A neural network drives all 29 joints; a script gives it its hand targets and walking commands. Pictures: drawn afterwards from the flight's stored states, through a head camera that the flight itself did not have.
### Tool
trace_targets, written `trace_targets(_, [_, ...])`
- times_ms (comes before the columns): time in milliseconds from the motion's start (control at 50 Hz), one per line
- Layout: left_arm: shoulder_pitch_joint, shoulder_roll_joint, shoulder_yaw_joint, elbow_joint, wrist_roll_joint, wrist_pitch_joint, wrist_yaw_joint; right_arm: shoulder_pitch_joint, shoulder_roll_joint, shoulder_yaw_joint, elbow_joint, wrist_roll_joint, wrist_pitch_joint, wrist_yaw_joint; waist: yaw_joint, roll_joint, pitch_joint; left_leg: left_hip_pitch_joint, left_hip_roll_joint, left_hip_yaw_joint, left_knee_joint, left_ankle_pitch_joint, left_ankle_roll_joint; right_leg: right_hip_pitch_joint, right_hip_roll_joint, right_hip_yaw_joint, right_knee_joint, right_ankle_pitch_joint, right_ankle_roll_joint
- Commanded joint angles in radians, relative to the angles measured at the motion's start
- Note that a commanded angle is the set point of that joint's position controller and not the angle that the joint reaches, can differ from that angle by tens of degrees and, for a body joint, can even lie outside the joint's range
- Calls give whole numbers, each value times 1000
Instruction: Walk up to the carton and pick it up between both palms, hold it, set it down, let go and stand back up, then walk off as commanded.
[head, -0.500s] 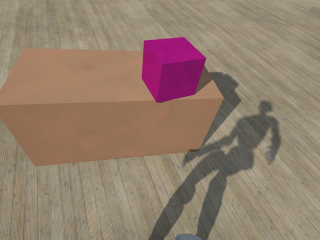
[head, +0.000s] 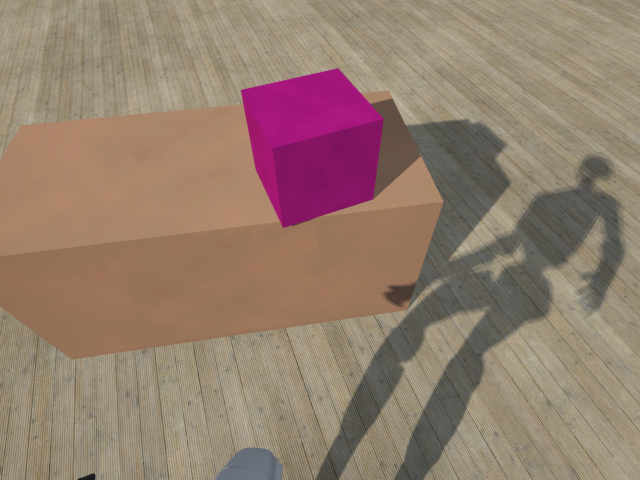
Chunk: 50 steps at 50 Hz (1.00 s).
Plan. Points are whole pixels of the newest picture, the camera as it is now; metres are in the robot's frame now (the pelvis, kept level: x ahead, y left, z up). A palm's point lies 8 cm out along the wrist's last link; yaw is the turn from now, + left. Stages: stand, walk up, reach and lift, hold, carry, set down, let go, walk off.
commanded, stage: walk up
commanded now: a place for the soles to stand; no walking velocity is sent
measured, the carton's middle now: (310, 147) +0.80 +0.04 -0.10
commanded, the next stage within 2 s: none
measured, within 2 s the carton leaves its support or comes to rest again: neither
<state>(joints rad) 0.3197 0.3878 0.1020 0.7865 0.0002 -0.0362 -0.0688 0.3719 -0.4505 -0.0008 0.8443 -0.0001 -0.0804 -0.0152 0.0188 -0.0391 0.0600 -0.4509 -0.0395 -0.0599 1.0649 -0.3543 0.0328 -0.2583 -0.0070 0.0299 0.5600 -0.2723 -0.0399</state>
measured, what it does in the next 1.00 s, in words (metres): steps on the spot: left foot, then right foot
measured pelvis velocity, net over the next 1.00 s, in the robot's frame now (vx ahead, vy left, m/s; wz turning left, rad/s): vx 0.07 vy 0.02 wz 0.15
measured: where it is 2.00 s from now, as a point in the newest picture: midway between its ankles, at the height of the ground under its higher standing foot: outside the picture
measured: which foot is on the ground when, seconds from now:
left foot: up 0.00-0.32, down 0.34-0.74, up 0.76-1.00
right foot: down 0.00-0.36, up 0.38-0.70, down 0.72-1.00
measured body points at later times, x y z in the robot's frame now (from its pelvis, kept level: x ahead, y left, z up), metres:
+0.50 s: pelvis +0.11 +0.02 -0.01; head +0.13 +0.05 +0.44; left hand +0.15 +0.33 -0.14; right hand +0.23 -0.29 -0.09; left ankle +0.18 +0.11 -0.74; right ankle +0.06 -0.11 -0.68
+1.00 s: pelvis +0.07 +0.02 -0.02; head +0.10 +0.03 +0.43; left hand +0.12 +0.35 -0.12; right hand +0.20 -0.29 -0.13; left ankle +0.06 +0.14 -0.73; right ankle +0.11 -0.12 -0.74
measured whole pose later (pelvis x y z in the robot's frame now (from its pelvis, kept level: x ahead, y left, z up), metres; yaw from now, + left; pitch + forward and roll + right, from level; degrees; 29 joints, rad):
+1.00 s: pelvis +0.07 +0.02 -0.02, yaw +8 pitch -3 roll -1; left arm 0.22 0.38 0.07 0.79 0.00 0.00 -0.01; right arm 0.27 -0.43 0.00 0.82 0.00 0.01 0.00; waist 0.02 0.02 0.12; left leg -0.29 -0.01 -0.06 0.75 -0.44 0.05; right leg -0.28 -0.03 -0.01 0.65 -0.33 -0.01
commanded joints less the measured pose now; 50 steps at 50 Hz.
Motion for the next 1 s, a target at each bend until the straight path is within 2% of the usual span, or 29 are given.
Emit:
trace_targets(0, [58,212,53,-78,9,-31,35,77,-147,-76,-40,14,2,7,19,-123,0,-178,25,-16,-39,116,-18,213,-164,111,-250,311,-23])
trace_targets(60, [103,213,55,-81,12,-16,37,31,-151,-66,-61,16,7,-5,51,-127,-11,-215,17,2,-109,96,-11,301,-149,86,-196,527,15])
trace_targets(140, [121,209,54,-82,16,3,49,-62,-141,-59,-100,9,2,-13,79,-89,21,-229,18,59,-280,68,-13,341,-157,95,-132,662,-24])
trace_targets(180, [99,197,44,-83,18,14,51,-71,-117,-54,-99,4,-7,-14,76,-94,0,-160,17,119,-389,106,-11,350,-143,60,-71,685,-26])
trace_targets(220, [73,212,49,-94,7,23,60,-23,-124,-64,-86,-4,-14,-21,52,-35,-60,-38,-7,174,-507,164,-4,370,-148,33,44,733,-24])
trace_targets(240, [60,208,42,-98,1,27,65,19,-103,-69,-65,-8,-19,-27,24,-5,-125,107,-17,179,-626,314,4,347,-137,4,146,716,-24])
trace_targets(260, [36,187,30,-112,-5,25,67,76,-125,-80,-47,-12,-25,-32,-23,29,-197,264,12,108,-695,475,35,292,-112,-17,270,613,-7])
trace_targets(280, [56,141,14,-116,-10,20,67,91,-180,-100,-42,-19,-29,-38,-45,133,-255,469,100,-77,-653,597,95,102,-71,-23,394,340,27])
trace_targets(300, [85,95,-1,-111,-16,22,63,84,-218,-110,-54,-24,-28,-48,-25,281,-323,649,298,-389,-560,770,192,-144,20,-35,477,-238,54])
trace_targets(320, [92,127,-1,-91,-16,36,71,73,-220,-111,-63,-18,-21,-53,-27,237,-309,651,373,-559,-544,710,274,-259,59,-12,546,-391,55])
trace_targets(340, [50,188,11,-76,-9,50,76,54,-201,-101,-76,-4,-9,-54,-45,157,-229,475,390,-572,-611,565,327,-204,24,34,564,-359,45])
trace_targets(360, [32,210,11,-66,-2,55,77,-28,-219,-107,-87,0,-2,-54,-20,188,-112,302,399,-571,-678,372,324,-207,-16,49,579,-355,33])
trace_targets(380, [5,207,13,-58,4,53,71,-59,-178,-91,-89,-13,3,-45,-19,139,-31,229,328,-476,-705,345,268,-188,-6,37,530,-370,20])
trace_targets(400, [-5,191,14,-53,10,53,64,-80,-156,-82,-86,-20,8,-41,-8,139,27,138,281,-393,-704,353,221,-138,-18,47,479,-352,19])
trace_targets(440, [-13,174,14,-51,9,56,57,-71,-166,-74,-84,-22,12,-36,-16,160,82,66,210,-312,-703,366,174,-98,3,9,408,-299,15])
trace_targets(500, [-8,148,17,-47,3,52,60,-89,-173,-79,-83,-29,26,-28,-13,219,36,103,169,-258,-680,413,171,-59,8,-19,294,-260,28])
trace_targets(580, [5,166,20,-16,0,39,75,-130,-179,-97,-117,-33,56,-11,-17,265,-39,131,171,-282,-654,251,173,0,7,-34,126,-231,28])
trace_targets(620, [59,149,22,18,4,21,85,-179,-156,-92,-125,-23,70,-3,30,200,-80,116,151,-247,-554,296,140,116,4,-34,-110,-32,15])
trace_targets(640, [85,157,22,26,11,14,91,-200,-129,-81,-129,-7,74,-3,52,159,-107,106,123,-210,-471,306,103,174,-29,10,-193,47,23])
trace_targets(660, [63,204,28,22,27,7,100,-232,-85,-63,-138,16,71,-3,69,14,-81,7,54,-168,-345,302,49,179,-140,164,-209,91,22])
trace_targets(680, [12,273,45,-6,38,3,101,-220,-58,-58,-148,19,69,-7,42,-125,-30,-120,-70,-105,-263,43,0,162,-279,377,-277,139,-26])
trace_targets(700, [-85,269,43,-31,41,3,95,-168,-104,-71,-119,5,74,-12,-5,-50,-27,-77,-48,-91,-172,-146,-19,97,-347,378,-256,149,-93])
trace_targets(720, [-146,277,45,-53,37,1,92,-117,-133,-90,-92,-13,85,-9,-17,-38,-42,-8,-21,-110,-73,-175,-12,-1,-391,403,-252,39,-170])
trace_targets(740, [-167,290,46,-70,35,2,91,-89,-168,-105,-86,-13,89,-6,-24,-105,-8,41,7,-87,-12,-172,-19,-85,-398,392,-245,-17,-231])
trace_targets(780, [-192,250,34,-84,28,1,84,-61,-172,-113,-67,-14,91,11,-48,-95,61,24,-7,-63,0,-111,-19,-139,-306,271,-242,-98,-202])
trace_targets(880, [-107,240,37,-75,39,6,70,-85,-120,-83,-76,-13,54,22,15,-159,34,49,27,29,-313,-140,-27,-9,-217,182,-195,-244,-150])
trace_targets(940, [-120,234,26,-67,25,30,58,8,-117,-84,-23,-23,19,9,-21,-113,-63,255,-27,80,-644,39,-22,23,-155,78,28,-86,-105])
trace_targets(960, [-110,193,13,-67,20,40,58,35,-148,-95,-11,-34,7,-6,-34,-31,-93,337,16,-36,-668,61,-17,-45,-125,40,178,-47,-66])
trace_targets(980, [-99,129,-4,-81,9,45,60,5,-202,-103,-30,-50,-5,-17,-17,150,-59,346,177,-347,-753,55,18,-183,-59,-15,338,-170,-10])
